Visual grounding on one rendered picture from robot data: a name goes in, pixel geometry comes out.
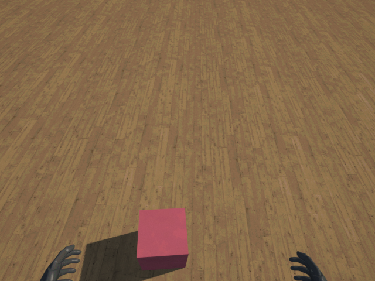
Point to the right robot hand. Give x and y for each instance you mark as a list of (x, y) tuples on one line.
[(311, 269)]

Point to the carton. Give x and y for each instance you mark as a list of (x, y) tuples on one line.
[(162, 239)]

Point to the left robot hand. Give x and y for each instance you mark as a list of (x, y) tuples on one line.
[(54, 271)]

